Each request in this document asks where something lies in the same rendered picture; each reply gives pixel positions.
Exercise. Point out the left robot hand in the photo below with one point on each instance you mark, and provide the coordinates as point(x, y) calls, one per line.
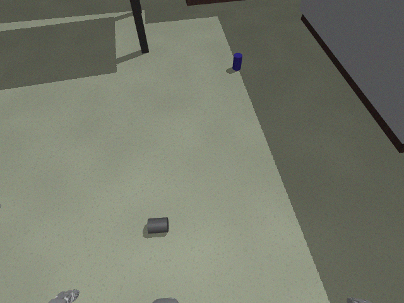
point(66, 297)

